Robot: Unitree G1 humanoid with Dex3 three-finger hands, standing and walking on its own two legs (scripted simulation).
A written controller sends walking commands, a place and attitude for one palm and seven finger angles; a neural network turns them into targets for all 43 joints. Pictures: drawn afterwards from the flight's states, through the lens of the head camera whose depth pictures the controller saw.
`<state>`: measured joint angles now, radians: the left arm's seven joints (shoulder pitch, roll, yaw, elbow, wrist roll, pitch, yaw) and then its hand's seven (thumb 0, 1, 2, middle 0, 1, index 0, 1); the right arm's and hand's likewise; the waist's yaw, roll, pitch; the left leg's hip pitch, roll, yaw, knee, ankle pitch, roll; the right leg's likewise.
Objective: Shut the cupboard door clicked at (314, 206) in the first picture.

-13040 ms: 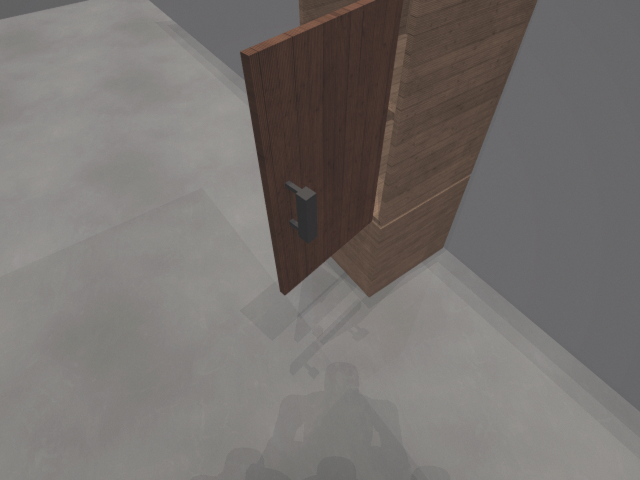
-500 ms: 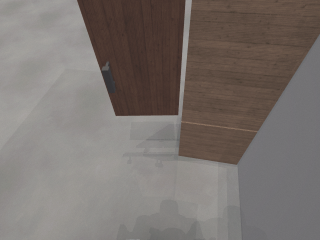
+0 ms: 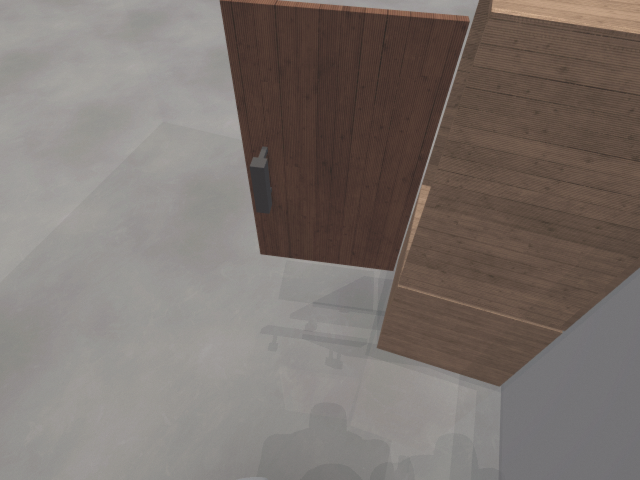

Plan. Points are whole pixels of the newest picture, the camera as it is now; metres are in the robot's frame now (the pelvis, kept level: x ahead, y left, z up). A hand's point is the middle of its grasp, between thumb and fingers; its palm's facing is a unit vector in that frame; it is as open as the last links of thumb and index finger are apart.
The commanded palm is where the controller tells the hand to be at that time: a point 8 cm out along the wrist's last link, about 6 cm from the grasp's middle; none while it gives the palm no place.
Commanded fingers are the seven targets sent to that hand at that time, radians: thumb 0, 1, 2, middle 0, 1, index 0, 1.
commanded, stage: take the last steps up to it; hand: left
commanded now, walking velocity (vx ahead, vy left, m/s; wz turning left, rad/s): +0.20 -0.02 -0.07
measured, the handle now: (264, 179) +0.63 +0.17 -0.04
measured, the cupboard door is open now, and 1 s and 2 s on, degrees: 100 100 100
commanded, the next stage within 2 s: come to a stop and stand still in 0.16 s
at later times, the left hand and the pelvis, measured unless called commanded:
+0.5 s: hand (234, 432) +0.20 +0.15 -0.15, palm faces -0.02 -0.97 -0.23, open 7.3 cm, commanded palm none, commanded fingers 0.00 0.90 0.90 -0.20 -0.30 -0.20 -0.30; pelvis +0.11 -0.03 +0.01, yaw -1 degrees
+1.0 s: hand out of the picture +0.12 +0.20 -0.16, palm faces +0.00 -0.97 -0.24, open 7.4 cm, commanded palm none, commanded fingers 0.00 0.90 0.90 -0.20 -0.30 -0.20 -0.30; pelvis +0.09 +0.00 +0.01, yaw -3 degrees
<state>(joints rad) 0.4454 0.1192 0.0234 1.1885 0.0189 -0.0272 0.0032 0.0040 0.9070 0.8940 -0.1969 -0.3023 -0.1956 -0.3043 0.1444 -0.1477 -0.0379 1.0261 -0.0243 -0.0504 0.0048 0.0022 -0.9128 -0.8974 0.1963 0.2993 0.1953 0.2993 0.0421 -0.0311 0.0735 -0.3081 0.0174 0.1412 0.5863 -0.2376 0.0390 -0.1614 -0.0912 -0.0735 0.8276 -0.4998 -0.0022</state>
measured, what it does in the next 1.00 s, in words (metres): steps on the spot: right foot, then left foot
